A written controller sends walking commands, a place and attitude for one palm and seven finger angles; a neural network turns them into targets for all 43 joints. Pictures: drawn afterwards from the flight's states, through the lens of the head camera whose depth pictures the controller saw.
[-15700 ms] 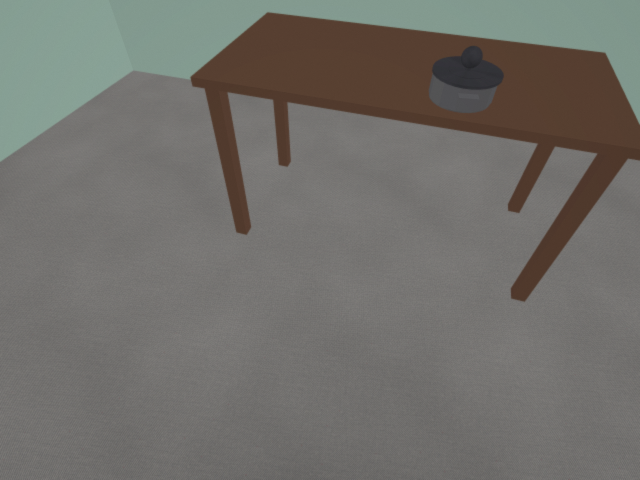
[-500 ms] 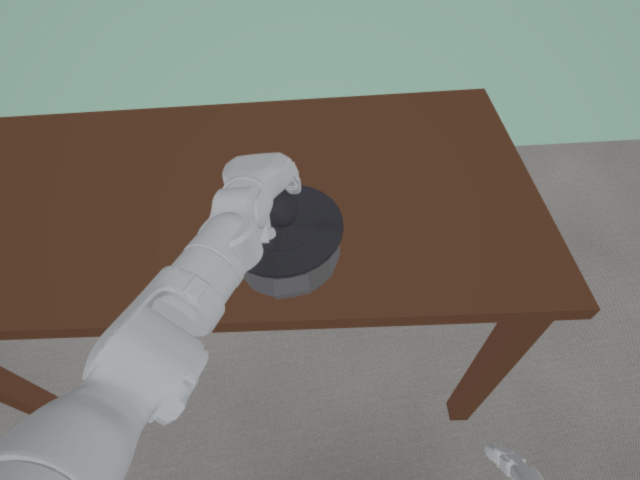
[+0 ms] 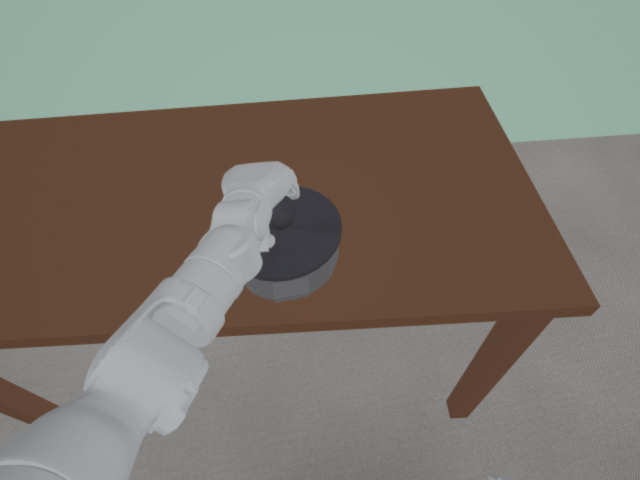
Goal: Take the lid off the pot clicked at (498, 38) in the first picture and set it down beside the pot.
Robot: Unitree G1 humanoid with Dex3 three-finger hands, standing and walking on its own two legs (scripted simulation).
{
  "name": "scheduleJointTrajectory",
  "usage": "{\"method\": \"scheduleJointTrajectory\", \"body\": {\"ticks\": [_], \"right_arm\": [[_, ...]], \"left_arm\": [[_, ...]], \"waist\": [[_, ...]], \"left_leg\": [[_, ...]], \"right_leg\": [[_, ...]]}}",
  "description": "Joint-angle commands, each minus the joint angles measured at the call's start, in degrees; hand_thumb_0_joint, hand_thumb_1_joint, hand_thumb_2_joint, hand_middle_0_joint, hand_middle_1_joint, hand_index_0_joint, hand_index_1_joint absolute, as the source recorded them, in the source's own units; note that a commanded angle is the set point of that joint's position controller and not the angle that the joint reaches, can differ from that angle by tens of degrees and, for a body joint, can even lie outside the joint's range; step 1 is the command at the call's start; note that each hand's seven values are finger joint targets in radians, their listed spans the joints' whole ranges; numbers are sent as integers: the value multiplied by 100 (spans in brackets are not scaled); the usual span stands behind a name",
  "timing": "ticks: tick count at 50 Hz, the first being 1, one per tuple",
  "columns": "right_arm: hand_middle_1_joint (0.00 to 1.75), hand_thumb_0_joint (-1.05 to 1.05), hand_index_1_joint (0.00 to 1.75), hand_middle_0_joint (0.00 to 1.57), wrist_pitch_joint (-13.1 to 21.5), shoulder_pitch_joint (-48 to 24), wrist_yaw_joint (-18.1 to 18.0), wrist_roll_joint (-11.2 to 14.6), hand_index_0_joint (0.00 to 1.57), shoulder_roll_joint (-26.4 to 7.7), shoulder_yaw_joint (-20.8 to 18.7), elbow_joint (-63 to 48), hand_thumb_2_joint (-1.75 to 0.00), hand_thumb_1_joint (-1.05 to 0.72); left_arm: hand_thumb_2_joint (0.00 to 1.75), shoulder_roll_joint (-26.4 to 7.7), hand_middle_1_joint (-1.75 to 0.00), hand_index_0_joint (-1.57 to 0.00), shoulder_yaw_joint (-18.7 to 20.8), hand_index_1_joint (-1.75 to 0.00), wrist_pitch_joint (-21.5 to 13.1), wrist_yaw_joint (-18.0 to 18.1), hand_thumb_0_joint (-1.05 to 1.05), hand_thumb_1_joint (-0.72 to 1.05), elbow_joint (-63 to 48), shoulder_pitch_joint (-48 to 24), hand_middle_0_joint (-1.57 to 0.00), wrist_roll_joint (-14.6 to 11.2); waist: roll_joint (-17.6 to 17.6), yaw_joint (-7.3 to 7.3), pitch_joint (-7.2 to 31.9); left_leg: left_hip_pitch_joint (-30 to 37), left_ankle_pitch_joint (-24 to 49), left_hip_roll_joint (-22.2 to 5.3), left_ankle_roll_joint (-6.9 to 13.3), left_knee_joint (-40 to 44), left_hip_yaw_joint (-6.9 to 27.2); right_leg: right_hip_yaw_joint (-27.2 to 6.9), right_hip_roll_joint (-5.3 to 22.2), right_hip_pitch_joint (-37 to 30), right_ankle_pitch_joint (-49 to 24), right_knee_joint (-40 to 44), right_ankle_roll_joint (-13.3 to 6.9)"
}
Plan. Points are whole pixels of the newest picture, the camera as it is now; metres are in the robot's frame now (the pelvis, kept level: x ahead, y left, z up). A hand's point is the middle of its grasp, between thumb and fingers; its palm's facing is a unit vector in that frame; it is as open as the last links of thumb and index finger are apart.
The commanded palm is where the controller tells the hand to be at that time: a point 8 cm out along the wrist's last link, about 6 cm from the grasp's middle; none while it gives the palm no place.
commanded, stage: close the fingers and squeeze the knob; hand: left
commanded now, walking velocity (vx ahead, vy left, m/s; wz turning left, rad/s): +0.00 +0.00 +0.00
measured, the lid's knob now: (277, 211) +0.48 +0.06 +0.06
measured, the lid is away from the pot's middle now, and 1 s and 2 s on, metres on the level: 0.00 0.00 0.01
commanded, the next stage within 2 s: lift the lid straight up in 1.52 s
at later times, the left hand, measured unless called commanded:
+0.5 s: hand (268, 220) +0.44 +0.06 +0.08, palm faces -0.29 -0.05 -0.95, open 9.4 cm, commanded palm +0.43 +0.07 +0.14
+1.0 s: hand (272, 220) +0.45 +0.06 +0.07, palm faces -0.30 -0.05 -0.95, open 8.3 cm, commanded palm +0.43 +0.06 +0.14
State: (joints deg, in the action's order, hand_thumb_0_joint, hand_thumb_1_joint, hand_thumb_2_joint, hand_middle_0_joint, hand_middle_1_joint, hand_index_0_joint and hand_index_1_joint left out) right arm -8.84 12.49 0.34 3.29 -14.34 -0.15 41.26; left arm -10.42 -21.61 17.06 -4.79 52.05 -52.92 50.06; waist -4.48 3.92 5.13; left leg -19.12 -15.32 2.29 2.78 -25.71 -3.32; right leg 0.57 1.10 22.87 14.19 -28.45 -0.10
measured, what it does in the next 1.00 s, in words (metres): stands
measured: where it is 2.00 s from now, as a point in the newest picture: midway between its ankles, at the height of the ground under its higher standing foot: outside the picture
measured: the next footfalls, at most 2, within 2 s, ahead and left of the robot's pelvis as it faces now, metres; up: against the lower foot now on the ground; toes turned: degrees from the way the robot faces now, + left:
none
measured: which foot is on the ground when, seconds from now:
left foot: down 0.00-1.00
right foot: down 0.00-1.00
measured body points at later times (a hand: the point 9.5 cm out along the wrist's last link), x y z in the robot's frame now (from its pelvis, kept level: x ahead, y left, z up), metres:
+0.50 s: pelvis -0.01 +0.00 +0.00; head +0.03 -0.04 +0.45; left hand +0.45 +0.07 +0.13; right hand +0.11 -0.25 -0.14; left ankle -0.03 +0.09 -0.74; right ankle -0.01 -0.12 -0.74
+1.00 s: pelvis +0.00 -0.01 +0.00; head +0.03 -0.04 +0.45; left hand +0.46 +0.06 +0.13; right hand +0.10 -0.25 -0.14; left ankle -0.03 +0.09 -0.74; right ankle -0.01 -0.12 -0.74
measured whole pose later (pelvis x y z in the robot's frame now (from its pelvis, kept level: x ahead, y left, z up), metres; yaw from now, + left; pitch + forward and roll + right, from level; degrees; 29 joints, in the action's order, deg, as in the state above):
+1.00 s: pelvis +0.00 -0.01 +0.00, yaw +0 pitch +8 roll +1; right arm -8.4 10.9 -0.1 3.4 -14.4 0.0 41.1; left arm -9.7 -22.3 17.5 -4.9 53.4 -53.6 49.9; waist -4.4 3.9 5.0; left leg -18.7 -15.0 1.9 2.3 -25.2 -3.1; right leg 0.8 0.7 22.5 14.1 -28.2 -0.6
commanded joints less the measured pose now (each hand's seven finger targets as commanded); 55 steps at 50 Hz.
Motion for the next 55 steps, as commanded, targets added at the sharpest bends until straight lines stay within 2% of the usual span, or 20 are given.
{"method": "scheduleJointTrajectory", "body": {"ticks": [1,2,4,6,11,12,15,17,20,23,25,27,30,34,40,45,49,51,53,55], "right_arm": [[30,0,30,20,130,-359,-6,39,20,-639,-182,-677,-90,-90],[30,0,30,20,138,-371,-2,51,20,-623,-170,-682,-90,-90],[30,0,30,20,166,-392,-12,47,20,-613,-173,-700,-90,-90],[30,0,30,20,157,-394,-34,39,20,-618,-169,-689,-90,-90],[30,0,30,20,168,-425,-48,36,20,-609,-162,-727,-90,-90],[30,0,30,20,155,-424,-61,36,20,-609,-163,-701,-90,-90],[30,0,30,20,139,-411,-106,58,20,-629,-141,-676,-90,-90],[30,0,30,20,162,-421,-153,52,20,-633,-117,-692,-90,-90],[30,0,30,20,207,-398,-144,38,20,-584,-139,-747,-90,-90],[30,0,30,20,195,-404,-125,47,20,-590,-134,-734,-90,-90],[30,0,30,20,204,-387,-129,43,20,-617,-148,-758,-90,-90],[30,0,30,20,190,-387,-129,65,20,-608,-138,-713,-90,-90],[30,0,30,20,191,-329,-158,44,20,-652,-146,-660,-90,-90],[30,0,30,20,241,-304,-176,40,20,-625,-130,-657,-90,-90],[30,0,30,20,221,-367,-107,53,20,-611,-158,-711,-90,-90],[30,0,30,20,225,-368,-98,32,20,-609,-166,-699,-90,-90],[30,0,30,20,194,-425,-47,44,20,-579,-170,-687,-90,-90],[30,0,30,20,167,-427,-77,42,20,-625,-160,-672,-90,-90],[30,0,30,20,159,-442,-107,59,20,-603,-140,-640,-90,-90],[30,0,30,20,197,-479,-97,43,20,-573,-152,-716,-90,-90]], "left_arm": [[146,-795,-8,-81,348,-8,57,227,0,-35,-760,-2709,-81,129],[120,-658,-8,-78,198,-8,61,222,0,-24,-938,-2968,-78,95],[120,-778,-8,-79,285,-8,65,232,0,-22,-925,-2909,-79,99],[119,-815,-29,-71,292,-29,33,216,0,-19,-976,-3072,-71,150],[119,-753,-51,-66,270,-51,4,194,0,-14,-964,-3094,-66,86],[118,-903,-54,-65,410,-54,29,213,0,-13,-780,-2972,-65,127],[117,-724,-61,-64,287,-61,72,194,0,-9,-512,-3071,-64,93],[116,-954,-66,-64,403,-66,53,221,0,-7,-598,-3214,-64,121],[115,-778,-72,-64,266,-72,-45,186,0,-3,-806,-3258,-64,162],[113,-723,-77,-64,236,-77,-11,200,0,1,-648,-3125,-64,136],[111,-915,-80,-65,427,-80,-59,207,0,4,-798,-3113,-65,79],[110,-560,-82,-65,81,-82,-20,193,0,6,-623,-3158,-65,130],[107,-913,-86,-66,438,-86,-2,235,0,10,-557,-3220,-66,95],[103,-1051,-90,-68,452,-90,-33,265,0,16,-781,-3304,-68,184],[95,-721,-95,-72,262,-95,-41,226,0,25,-863,-3118,-72,116],[87,-879,-97,-76,395,-97,-37,252,0,33,-961,-3071,-76,118],[96,-566,-94,-72,126,-93,24,240,0,28,-925,-2998,-74,135],[98,-857,-93,-71,366,-92,26,246,0,28,-836,-3012,-73,112],[99,-668,-93,-71,170,-92,68,247,0,29,-815,-3244,-74,119],[100,-775,-93,-72,280,-92,-5,249,0,31,-1028,-3271,-74,108]], "waist": [[984,37,2035],[857,72,2007],[801,27,2153],[772,59,2159],[900,68,2203],[970,33,2148],[1058,113,1807],[916,96,1998],[771,102,2251],[788,92,2087],[913,53,2278],[927,149,2059],[928,104,2081],[822,85,2296],[958,83,2177],[816,30,2380],[874,76,2279],[994,63,2234],[964,138,2114],[771,54,2350]], "left_leg": [[703,2063,-111,85,65,191],[726,1945,-99,76,97,188],[819,1987,-87,81,75,220],[831,1971,-99,83,70,211],[779,1897,-85,84,64,199],[706,1795,-88,80,91,184],[521,1495,-84,82,133,153],[562,1426,-61,88,144,123],[737,1759,-67,93,66,171],[686,1631,-74,72,113,163],[682,1737,-70,91,93,182],[646,1645,-75,90,109,167],[605,1601,-72,95,115,163],[667,1760,-65,112,123,147],[651,1933,-68,113,100,159],[784,2108,-68,113,59,174],[847,2224,-81,109,21,177],[725,2030,-69,117,53,150],[695,1843,-66,112,93,124],[816,2043,-50,114,40,176]], "right_leg": [[103,-120,-1149,-2398,23,-174],[118,-116,-1091,-2318,22,-175],[92,-112,-1143,-2285,1,-186],[88,-107,-1114,-2268,7,-189],[68,-96,-1201,-2305,10,-178],[61,-94,-1225,-2230,15,-175],[62,-92,-1041,-1979,93,-172],[-1,-79,-1159,-1978,75,-163],[31,-71,-1221,-2241,27,-186],[48,-87,-1137,-2115,46,-177],[21,-76,-1327,-2245,47,-176],[62,-96,-1118,-2162,58,-164],[35,-95,-1174,-2123,67,-174],[-14,-74,-1384,-2390,58,-164],[42,-86,-1336,-2516,59,-165],[34,-85,-1410,-2627,18,-182],[68,-107,-1290,-2689,7,-170],[24,-99,-1376,-2632,42,-161],[42,-95,-1257,-2501,61,-153],[29,-81,-1354,-2579,14,-183]]}}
